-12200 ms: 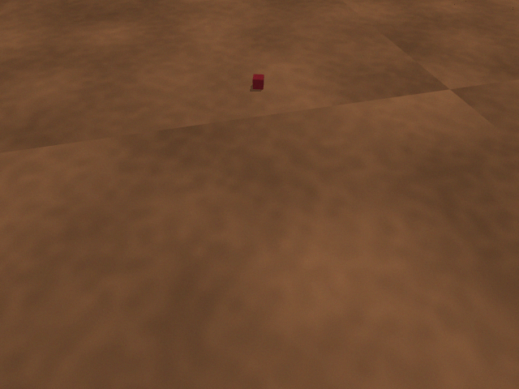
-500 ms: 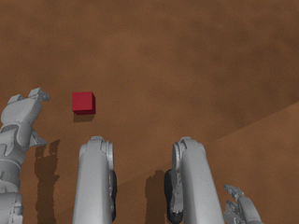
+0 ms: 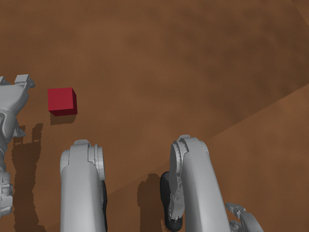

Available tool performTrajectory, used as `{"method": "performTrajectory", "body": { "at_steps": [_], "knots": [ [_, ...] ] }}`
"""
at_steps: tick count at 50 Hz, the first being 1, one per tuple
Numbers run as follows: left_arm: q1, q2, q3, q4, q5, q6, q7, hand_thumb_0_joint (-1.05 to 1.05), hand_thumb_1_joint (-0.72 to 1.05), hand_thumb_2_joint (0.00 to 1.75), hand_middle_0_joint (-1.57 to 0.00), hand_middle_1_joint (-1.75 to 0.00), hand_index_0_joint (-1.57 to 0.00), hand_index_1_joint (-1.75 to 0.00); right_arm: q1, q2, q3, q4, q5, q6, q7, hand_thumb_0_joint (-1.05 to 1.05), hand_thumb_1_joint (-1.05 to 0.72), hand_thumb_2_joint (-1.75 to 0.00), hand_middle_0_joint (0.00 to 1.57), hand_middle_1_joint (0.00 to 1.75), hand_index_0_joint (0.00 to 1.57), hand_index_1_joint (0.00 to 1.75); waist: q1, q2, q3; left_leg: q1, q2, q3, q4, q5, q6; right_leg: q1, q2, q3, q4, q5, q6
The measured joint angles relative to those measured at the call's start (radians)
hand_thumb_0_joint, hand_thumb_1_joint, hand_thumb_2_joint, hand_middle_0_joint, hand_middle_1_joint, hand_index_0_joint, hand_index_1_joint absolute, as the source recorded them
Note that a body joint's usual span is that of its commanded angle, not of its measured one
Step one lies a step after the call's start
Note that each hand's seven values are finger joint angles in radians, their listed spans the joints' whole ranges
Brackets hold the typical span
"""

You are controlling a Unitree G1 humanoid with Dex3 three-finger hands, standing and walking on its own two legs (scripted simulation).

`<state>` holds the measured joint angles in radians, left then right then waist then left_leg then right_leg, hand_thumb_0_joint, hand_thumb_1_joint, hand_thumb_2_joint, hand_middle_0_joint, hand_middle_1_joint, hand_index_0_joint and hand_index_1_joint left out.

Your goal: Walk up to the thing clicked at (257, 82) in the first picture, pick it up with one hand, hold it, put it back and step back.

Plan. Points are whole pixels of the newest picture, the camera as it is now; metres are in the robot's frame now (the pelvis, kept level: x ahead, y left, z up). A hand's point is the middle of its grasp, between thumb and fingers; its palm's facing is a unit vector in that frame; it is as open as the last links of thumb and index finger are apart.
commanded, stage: rise first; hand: left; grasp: from above
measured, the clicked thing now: (63, 102) +0.49 +0.28 -0.32
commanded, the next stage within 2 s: none
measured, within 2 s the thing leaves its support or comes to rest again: neither
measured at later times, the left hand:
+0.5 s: hand (27, 107) +0.43 +0.33 -0.18, palm faces -0.44 -0.09 -0.89, open 14.1 cm
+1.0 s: hand (32, 105) +0.44 +0.32 -0.20, palm faces -0.43 -0.09 -0.90, open 14.1 cm
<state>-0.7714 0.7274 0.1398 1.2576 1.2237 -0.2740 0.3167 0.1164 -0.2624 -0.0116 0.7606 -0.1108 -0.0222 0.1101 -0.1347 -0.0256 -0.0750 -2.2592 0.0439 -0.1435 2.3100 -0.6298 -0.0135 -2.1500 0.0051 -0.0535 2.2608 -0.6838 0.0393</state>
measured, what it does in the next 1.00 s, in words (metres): stands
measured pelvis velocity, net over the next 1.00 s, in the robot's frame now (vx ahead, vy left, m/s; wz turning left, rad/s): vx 0.01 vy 0.00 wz -0.02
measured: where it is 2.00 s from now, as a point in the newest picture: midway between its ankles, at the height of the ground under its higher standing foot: (136, 214)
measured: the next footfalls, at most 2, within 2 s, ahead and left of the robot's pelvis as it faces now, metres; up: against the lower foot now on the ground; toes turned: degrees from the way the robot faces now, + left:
none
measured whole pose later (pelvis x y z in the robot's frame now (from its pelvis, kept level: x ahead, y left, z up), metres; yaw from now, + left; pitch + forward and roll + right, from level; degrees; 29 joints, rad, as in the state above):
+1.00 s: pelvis +0.01 +0.00 -0.03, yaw -1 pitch +33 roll -8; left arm -0.87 0.76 0.15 1.40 1.27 -0.26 0.42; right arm 0.10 -0.26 0.04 0.78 -0.15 -0.04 0.13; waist -0.19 -0.04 -0.04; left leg -2.33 0.04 -0.17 2.40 -0.66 -0.02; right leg -2.22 0.02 -0.06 2.34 -0.71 0.04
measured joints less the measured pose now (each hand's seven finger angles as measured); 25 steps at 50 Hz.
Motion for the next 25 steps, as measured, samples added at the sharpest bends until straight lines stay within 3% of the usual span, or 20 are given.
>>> {"method": "performTrajectory", "body": {
  "at_steps": [9, 25],
  "knots": [
    [-0.037, 0.017, 0.008, 0.053, 0.038, -0.012, 0.045, 0.00, -0.51, 0.98, -0.10, -0.98, -0.10, -0.98, -0.020, 0.011, 0.011, 0.010, -0.019, -0.004, 0.008, 0.01, -0.90, -0.90, 0.20, 0.30, 0.20, 0.30, -0.009, -0.005, 0.010, -0.030, 0.002, -0.005, 0.034, -0.013, -0.004, -0.032, 0.005, 0.001, 0.034, -0.011, 0.001],
    [-0.065, 0.032, 0.036, 0.087, 0.033, -0.001, 0.065, 0.00, -0.51, 0.97, -0.10, -1.00, -0.10, -1.00, -0.025, 0.004, 0.020, 0.017, -0.037, -0.005, 0.014, 0.01, -0.91, -0.90, 0.20, 0.30, 0.20, 0.30, -0.025, -0.006, 0.036, -0.050, 0.005, -0.018, 0.067, -0.034, -0.011, -0.055, 0.013, -0.007, 0.062, -0.024, 0.002]
  ]
}}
